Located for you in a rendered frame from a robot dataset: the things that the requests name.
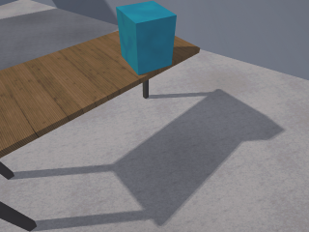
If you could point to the carton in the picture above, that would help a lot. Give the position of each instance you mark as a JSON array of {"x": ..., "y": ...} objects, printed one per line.
[{"x": 147, "y": 34}]

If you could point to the table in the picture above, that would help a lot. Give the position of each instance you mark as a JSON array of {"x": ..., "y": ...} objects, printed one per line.
[{"x": 42, "y": 94}]

